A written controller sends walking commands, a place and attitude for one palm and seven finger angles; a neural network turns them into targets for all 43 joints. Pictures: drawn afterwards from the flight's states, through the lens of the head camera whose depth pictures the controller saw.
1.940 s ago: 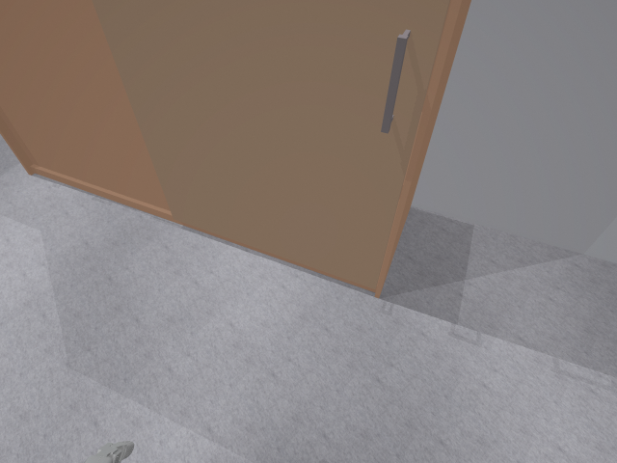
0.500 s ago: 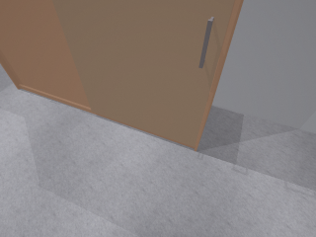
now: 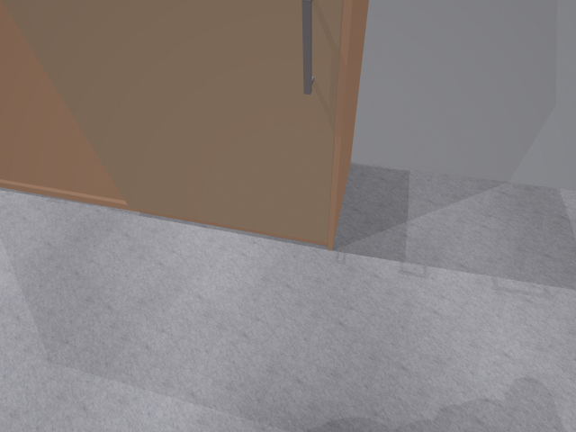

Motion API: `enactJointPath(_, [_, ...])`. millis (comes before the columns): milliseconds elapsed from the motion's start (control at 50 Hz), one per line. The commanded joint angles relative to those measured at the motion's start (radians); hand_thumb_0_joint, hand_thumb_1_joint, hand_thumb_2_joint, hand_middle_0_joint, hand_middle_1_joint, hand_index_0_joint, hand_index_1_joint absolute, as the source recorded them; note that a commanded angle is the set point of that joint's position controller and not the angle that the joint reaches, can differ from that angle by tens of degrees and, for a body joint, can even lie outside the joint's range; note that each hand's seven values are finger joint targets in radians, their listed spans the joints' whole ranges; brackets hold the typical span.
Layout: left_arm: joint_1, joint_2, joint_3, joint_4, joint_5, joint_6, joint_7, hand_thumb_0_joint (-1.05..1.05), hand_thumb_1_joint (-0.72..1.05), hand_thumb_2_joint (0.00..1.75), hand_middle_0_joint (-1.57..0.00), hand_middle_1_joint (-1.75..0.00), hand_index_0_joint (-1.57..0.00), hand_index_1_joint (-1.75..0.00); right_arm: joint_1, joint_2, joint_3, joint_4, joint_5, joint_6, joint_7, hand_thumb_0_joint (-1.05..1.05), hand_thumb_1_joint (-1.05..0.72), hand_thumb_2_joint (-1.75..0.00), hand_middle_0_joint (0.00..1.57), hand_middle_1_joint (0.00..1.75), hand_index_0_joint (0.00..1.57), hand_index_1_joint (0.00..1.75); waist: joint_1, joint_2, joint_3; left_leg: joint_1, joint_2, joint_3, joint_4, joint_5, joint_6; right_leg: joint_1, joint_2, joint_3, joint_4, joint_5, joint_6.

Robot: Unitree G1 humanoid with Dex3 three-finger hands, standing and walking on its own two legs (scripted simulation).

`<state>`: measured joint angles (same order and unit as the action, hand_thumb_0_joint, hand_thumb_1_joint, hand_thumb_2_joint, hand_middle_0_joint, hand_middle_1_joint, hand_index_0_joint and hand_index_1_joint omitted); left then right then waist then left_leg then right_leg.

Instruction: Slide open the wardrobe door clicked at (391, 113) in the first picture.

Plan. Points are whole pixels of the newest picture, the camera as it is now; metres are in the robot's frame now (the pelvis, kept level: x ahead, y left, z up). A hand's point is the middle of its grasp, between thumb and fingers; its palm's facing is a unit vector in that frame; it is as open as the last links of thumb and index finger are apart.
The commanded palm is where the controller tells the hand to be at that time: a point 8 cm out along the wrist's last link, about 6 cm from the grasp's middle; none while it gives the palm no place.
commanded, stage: turn to face it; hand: right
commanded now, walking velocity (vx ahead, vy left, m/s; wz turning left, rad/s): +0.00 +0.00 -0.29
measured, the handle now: (309, 46) +0.88 +0.02 +0.10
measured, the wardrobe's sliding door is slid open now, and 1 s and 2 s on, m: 0.00 0.00 0.00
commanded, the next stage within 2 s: take the last steps up to it in 0.32 s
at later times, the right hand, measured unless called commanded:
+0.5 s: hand out of the picture +0.02 -0.21 -0.15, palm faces +0.11 +0.97 -0.24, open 7.4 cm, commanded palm none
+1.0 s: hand out of the picture -0.07 -0.07 -0.15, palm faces +0.24 +0.97 -0.10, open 7.4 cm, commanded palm none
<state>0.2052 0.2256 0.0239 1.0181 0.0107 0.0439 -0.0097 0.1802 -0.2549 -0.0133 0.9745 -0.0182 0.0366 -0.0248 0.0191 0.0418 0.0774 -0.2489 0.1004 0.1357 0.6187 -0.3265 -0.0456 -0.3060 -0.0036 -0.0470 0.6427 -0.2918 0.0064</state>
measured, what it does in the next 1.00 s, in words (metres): steps on the spot: left foot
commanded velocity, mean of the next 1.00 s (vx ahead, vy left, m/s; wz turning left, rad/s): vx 0.18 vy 0.09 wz -0.04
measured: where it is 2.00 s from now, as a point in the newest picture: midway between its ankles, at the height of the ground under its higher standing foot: (275, 358)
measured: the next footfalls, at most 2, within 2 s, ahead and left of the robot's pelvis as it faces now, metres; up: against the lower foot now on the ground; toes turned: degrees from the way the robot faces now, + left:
left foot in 0.60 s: +0.00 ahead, +0.10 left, +0.00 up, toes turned -4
right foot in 1.06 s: +0.19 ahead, -0.09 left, +0.00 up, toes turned -14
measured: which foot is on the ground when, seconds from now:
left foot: down 0.00-0.00, up 0.02-0.58, down 0.60-1.00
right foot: down 0.00-0.60, up 0.62-1.00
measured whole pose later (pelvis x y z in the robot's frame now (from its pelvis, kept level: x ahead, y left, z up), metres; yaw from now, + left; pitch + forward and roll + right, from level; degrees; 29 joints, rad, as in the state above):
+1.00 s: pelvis +0.08 +0.03 +0.01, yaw -6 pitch +2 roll +1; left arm 0.21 0.15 0.07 1.08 0.04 0.02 0.01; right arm 0.55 -0.06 -0.02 1.18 -0.03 -0.05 -0.02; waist -0.05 0.01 0.01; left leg 0.01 -0.09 0.05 0.32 -0.36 0.09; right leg -0.50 -0.10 -0.09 0.83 -0.33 0.01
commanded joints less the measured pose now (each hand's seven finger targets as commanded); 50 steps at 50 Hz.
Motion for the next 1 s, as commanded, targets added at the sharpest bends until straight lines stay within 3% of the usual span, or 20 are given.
enactJointPath(0, [0.126, 0.253, 0.064, -0.048, 0.008, -0.034, 0.02, 0.0, 0.9, 0.9, -0.2, -0.3, -0.2, -0.3, -0.008, -0.098, -0.038, -0.112, 0.004, 0.004, -0.013, 0.0, -0.9, -0.9, 0.2, 0.3, 0.2, 0.3, 0.033, -0.309, -0.088, -0.228, -0.037, -0.126, 0.406, -0.298, 0.0, 0.12, -0.371, 0.469, -0.379, 0.416, -0.185])
enactJointPath(20, [0.095, 0.211, 0.056, -0.053, 0.008, -0.036, 0.026, 0.0, 0.9, 0.9, -0.2, -0.3, -0.2, -0.3, -0.003, -0.099, -0.046, -0.09, 0.001, 0.011, -0.014, 0.0, -0.9, -0.9, 0.2, 0.3, 0.2, 0.3, 0.015, -0.246, -0.086, -0.221, -0.017, -0.163, 0.448, -0.232, 0.012, 0.089, -0.321, 0.415, -0.408, 0.243, -0.166])
enactJointPath(60, [0.051, 0.18, 0.05, -0.071, 0.009, -0.039, 0.034, 0.0, 0.9, 0.9, -0.2, -0.3, -0.2, -0.3, -0.009, -0.097, -0.053, -0.07, -0.004, 0.01, -0.002, 0.0, -0.9, -0.9, 0.2, 0.3, 0.2, 0.3, 0.003, -0.178, -0.049, -0.266, -0.009, -0.172, 0.508, -0.125, 0.002, 0.059, -0.276, 0.404, -0.416, 0.107, -0.143])
enactJointPath(100, [0.051, 0.154, 0.043, -0.068, 0.005, -0.047, 0.04, 0.0, 0.9, 0.9, -0.2, -0.3, -0.2, -0.3, 0.04, -0.076, -0.056, -0.043, -0.005, 0.006, 0.002, 0.0, -0.9, -0.9, 0.2, 0.3, 0.2, 0.3, -0.013, -0.129, -0.07, -0.282, -0.012, -0.168, 0.513, -0.044, -0.009, 0.119, -0.227, 0.34, -0.413, 0.149, -0.121])
enactJointPath(140, [0.064, 0.14, 0.046, -0.063, -0.001, -0.053, 0.043, 0.0, 0.9, 0.9, -0.2, -0.3, -0.2, -0.3, 0.064, -0.064, -0.054, -0.028, -0.004, 0.003, 0.004, 0.0, -0.9, -0.9, 0.2, 0.3, 0.2, 0.3, -0.013, -0.123, -0.115, -0.287, -0.015, -0.158, 0.489, -0.02, -0.02, 0.18, -0.209, 0.301, -0.398, 0.21, -0.132])
enactJointPath(340, [0.119, 0.115, 0.057, -0.03, 0.005, -0.041, 0.046, 0.0, 0.9, 0.9, -0.2, -0.3, -0.2, -0.3, 0.039, -0.032, -0.054, -0.024, -0.003, 0.007, -0.003, 0.0, -0.9, -0.9, 0.2, 0.3, 0.2, 0.3, 0.018, -0.148, -0.089, -0.235, -0.039, -0.148, 0.266, -0.092, -0.025, 0.209, -0.209, 0.389, -0.425, 0.134, -0.163])
enactJointPath(400, [0.1, 0.118, 0.058, -0.027, 0.009, -0.035, 0.042, 0.0, 0.9, 0.9, -0.2, -0.3, -0.2, -0.3, 0.057, -0.014, -0.046, -0.018, -0.001, 0.008, -0.007, 0.0, -0.9, -0.9, 0.2, 0.3, 0.2, 0.3, 0.011, -0.167, -0.084, -0.16, -0.048, -0.139, 0.188, -0.112, -0.011, 0.144, -0.21, 0.396, -0.435, 0.063, -0.175])
enactJointPath(460, [0.118, 0.107, 0.056, -0.008, 0.018, -0.042, 0.041, 0.0, 0.9, 0.9, -0.2, -0.3, -0.2, -0.3, 0.126, 0.017, -0.029, 0.012, -0.005, -0.005, -0.001, 0.0, -0.9, -0.9, 0.2, 0.3, 0.2, 0.3, 0.004, -0.148, -0.108, -0.037, -0.085, -0.117, 0.065, -0.123, 0.017, 0.095, -0.193, 0.408, -0.481, -0.195, -0.158])
enactJointPath(520, [0.08, 0.107, 0.06, 0.002, 0.018, -0.035, 0.038, 0.0, 0.9, 0.9, -0.2, -0.3, -0.2, -0.3, 0.263, 0.032, -0.029, 0.069, -0.008, -0.013, 0.007, 0.0, -0.9, -0.9, 0.2, 0.3, 0.2, 0.3, -0.051, -0.125, -0.044, 0.191, -0.119, -0.065, -0.141, -0.034, 0.039, -0.107, -0.152, 0.335, -0.483, -0.368, -0.109])
enactJointPath(540, [0.076, 0.088, 0.059, 0.01, 0.015, -0.036, 0.034, 0.0, 0.9, 0.9, -0.2, -0.3, -0.2, -0.3, 0.306, 0.012, -0.033, 0.085, -0.012, -0.021, 0.007, 0.0, -0.9, -0.9, 0.2, 0.3, 0.2, 0.3, -0.066, -0.066, -0.024, 0.267, -0.102, -0.092, -0.248, -0.024, 0.048, -0.171, -0.106, 0.283, -0.401, -0.362, -0.082])
enactJointPath(560, [0.092, 0.034, 0.052, 0.005, 0.009, -0.037, 0.032, 0.0, 0.9, 0.9, -0.2, -0.3, -0.2, -0.3, 0.332, -0.027, -0.044, 0.085, -0.022, -0.031, 0.001, 0.0, -0.9, -0.9, 0.2, 0.3, 0.2, 0.3, -0.068, 0.08, 0.003, 0.297, 0.024, -0.277, -0.372, -0.213, 0.097, -0.283, -0.029, 0.194, -0.191, -0.333, -0.044])
enactJointPath(580, [0.079, -0.018, 0.037, -0.029, 0.004, -0.042, 0.029, 0.0, 0.9, 0.9, -0.2, -0.3, -0.2, -0.3, 0.327, -0.089, -0.056, 0.069, -0.024, -0.033, -0.006, 0.0, -0.9, -0.9, 0.2, 0.3, 0.2, 0.3, -0.071, 0.306, 0.063, 0.235, 0.219, -0.577, -0.541, -0.476, 0.188, -0.406, 0.067, 0.04, 0.067, -0.246, -0.014])
enactJointPath(600, [0.02, 0.04, 0.049, -0.048, 0.02, -0.043, 0.021, 0.0, 0.9, 0.9, -0.2, -0.3, -0.2, -0.3, 0.289, -0.09, -0.051, 0.045, -0.009, -0.037, -0.011, 0.0, -0.9, -0.9, 0.2, 0.3, 0.2, 0.3, -0.063, 0.188, 0.14, 0.057, 0.273, -0.598, -0.604, -0.524, 0.22, -0.389, 0.018, 0.046, 0.222, -0.198, -0.021])
enactJointPath(620, [0.038, 0.047, 0.057, -0.031, 0.023, -0.041, 0.011, 0.0, 0.9, 0.9, -0.2, -0.3, -0.2, -0.3, 0.24, -0.063, -0.053, 0.042, -0.003, -0.056, -0.01, 0.0, -0.9, -0.9, 0.2, 0.3, 0.2, 0.3, -0.024, 0.159, 0.134, 0.013, 0.227, -0.565, -0.61, -0.49, 0.219, -0.361, -0.011, 0.059, 0.31, -0.113, -0.023])
enactJointPath(660, [0.062, 0.037, 0.061, -0.01, 0.024, -0.036, 0.001, 0.0, 0.9, 0.9, -0.2, -0.3, -0.2, -0.3, 0.226, -0.003, -0.038, 0.053, 0.0, -0.075, -0.004, 0.0, -0.9, -0.9, 0.2, 0.3, 0.2, 0.3, 0.005, 0.07, 0.161, -0.021, 0.147, -0.429, -0.569, -0.311, 0.19, -0.336, -0.044, 0.037, 0.408, -0.014, -0.01])
enactJointPath(700, [0.082, 0.008, 0.062, -0.002, 0.025, -0.04, -0.001, 0.0, 0.9, 0.9, -0.2, -0.3, -0.2, -0.3, 0.262, 0.026, -0.03, 0.068, 0.001, -0.091, 0.0, 0.0, -0.9, -0.9, 0.2, 0.3, 0.2, 0.3, 0.009, 0.017, 0.125, 0.024, 0.102, -0.326, -0.526, -0.119, 0.192, -0.335, -0.06, 0.018, 0.457, 0.052, 0.006])
enactJointPath(740, [0.063, -0.001, 0.063, -0.004, 0.024, -0.044, 0.0, 0.0, 0.9, 0.9, -0.2, -0.3, -0.2, -0.3, 0.315, 0.048, -0.024, 0.091, 0.001, -0.1, -0.001, 0.0, -0.9, -0.9, 0.2, 0.3, 0.2, 0.3, -0.004, 0.025, 0.101, 0.083, 0.078, -0.287, -0.51, 0.004, 0.189, -0.36, -0.074, 0.012, 0.468, 0.095, 0.013])
enactJointPath(860, [-0.081, -0.024, 0.054, -0.042, 0.024, -0.061, 0.009, 0.0, 0.9, 0.9, -0.2, -0.3, -0.2, -0.3, 0.439, 0.064, -0.028, 0.157, -0.014, -0.104, -0.006, 0.0, -0.9, -0.9, 0.2, 0.3, 0.2, 0.3, -0.058, 0.051, 0.069, 0.242, 0.098, -0.329, -0.429, 0.277, 0.246, -0.42, -0.106, -0.027, 0.322, 0.008, 0.015])
enactJointPath(940, [-0.148, -0.052, 0.043, -0.052, 0.018, -0.081, 0.013, 0.0, 0.9, 0.9, -0.2, -0.3, -0.2, -0.3, 0.478, 0.053, -0.033, 0.197, -0.021, -0.094, -0.009, 0.0, -0.9, -0.9, 0.2, 0.3, 0.2, 0.3, -0.086, 0.068, 0.03, 0.314, 0.102, -0.32, -0.338, 0.541, 0.253, -0.333, -0.083, -0.08, 0.145, -0.076, -0.007])
enactJointPath(980, [-0.073, -0.047, 0.041, -0.023, 0.014, -0.093, 0.025, 0.0, 0.9, 0.9, -0.2, -0.3, -0.2, -0.3, 0.438, 0.042, -0.036, 0.193, -0.016, -0.093, -0.004, 0.0, -0.9, -0.9, 0.2, 0.3, 0.2, 0.3, -0.037, 0.057, -0.005, 0.28, 0.065, -0.264, -0.232, 0.769, 0.232, -0.162, -0.035, -0.136, 0.006, -0.064, -0.024])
